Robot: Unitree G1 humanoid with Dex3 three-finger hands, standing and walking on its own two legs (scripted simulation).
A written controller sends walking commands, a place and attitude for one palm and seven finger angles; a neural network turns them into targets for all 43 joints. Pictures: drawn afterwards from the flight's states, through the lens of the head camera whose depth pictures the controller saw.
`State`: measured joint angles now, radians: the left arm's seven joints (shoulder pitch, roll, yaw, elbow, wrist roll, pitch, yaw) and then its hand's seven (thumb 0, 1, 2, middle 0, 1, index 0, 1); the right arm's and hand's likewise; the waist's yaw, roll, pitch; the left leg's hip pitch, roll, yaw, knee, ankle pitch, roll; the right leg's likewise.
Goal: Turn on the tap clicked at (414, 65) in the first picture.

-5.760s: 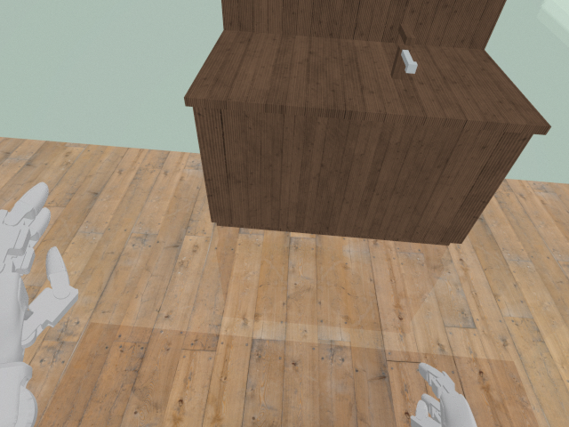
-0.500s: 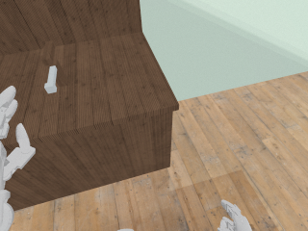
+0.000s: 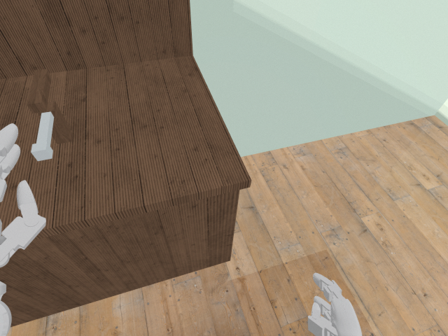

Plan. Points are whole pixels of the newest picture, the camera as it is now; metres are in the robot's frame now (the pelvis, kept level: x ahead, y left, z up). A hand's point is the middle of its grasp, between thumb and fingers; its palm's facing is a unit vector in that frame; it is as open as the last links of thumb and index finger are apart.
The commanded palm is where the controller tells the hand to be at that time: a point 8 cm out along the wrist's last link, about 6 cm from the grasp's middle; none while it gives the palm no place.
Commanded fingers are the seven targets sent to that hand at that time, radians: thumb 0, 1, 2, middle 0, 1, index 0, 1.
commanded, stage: come to a stop and stand still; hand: left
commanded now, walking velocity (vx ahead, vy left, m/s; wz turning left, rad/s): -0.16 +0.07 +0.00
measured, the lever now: (42, 151) +0.44 +0.42 +0.04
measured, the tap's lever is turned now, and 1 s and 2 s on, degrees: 0 0 0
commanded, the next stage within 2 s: look again from close up in 1.24 s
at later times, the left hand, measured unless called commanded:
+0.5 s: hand out of the picture +0.22 +0.29 +0.20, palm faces +0.47 -0.80 -0.38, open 7.4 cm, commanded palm +0.13 +0.29 +0.18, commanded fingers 0.00 0.90 0.90 -0.20 -0.30 -0.20 -0.30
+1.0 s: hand (15, 223) +0.22 +0.28 +0.16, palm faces +0.37 -0.87 -0.33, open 7.4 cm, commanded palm +0.15 +0.31 +0.18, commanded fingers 0.00 0.90 0.90 -0.20 -0.30 -0.20 -0.30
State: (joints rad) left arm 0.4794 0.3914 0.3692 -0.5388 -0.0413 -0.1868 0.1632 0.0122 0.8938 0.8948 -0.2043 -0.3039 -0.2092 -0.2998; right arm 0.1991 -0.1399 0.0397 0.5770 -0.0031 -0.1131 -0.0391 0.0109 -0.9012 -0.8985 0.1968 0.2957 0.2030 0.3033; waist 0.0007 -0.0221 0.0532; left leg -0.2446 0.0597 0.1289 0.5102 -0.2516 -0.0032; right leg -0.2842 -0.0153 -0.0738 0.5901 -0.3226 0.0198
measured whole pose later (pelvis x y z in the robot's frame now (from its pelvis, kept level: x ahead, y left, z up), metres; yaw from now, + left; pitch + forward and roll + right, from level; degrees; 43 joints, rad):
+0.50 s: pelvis -0.04 +0.02 +0.00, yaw -2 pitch -1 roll +1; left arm 0.22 0.43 0.47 -0.35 -0.06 -0.23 0.12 0.01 0.90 0.89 -0.20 -0.30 -0.21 -0.30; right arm 0.21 -0.24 -0.02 0.57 0.03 -0.15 0.00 0.01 -0.90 -0.90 0.20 0.30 0.20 0.30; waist 0.03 -0.03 0.10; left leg -0.25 -0.01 0.09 0.52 -0.25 0.04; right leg -0.32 -0.02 -0.04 0.52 -0.18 -0.01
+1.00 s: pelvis -0.02 +0.04 +0.01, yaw -2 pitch -1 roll -1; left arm 0.34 0.33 0.34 -0.35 -0.01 -0.23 0.09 0.01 0.89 0.90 -0.20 -0.30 -0.21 -0.30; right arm 0.23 -0.18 0.04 0.58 -0.01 -0.17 -0.02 0.01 -0.90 -0.90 0.20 0.30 0.21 0.30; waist 0.03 -0.03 0.02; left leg -0.18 -0.02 0.09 0.45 -0.25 0.06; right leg -0.22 -0.01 0.00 0.40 -0.16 0.02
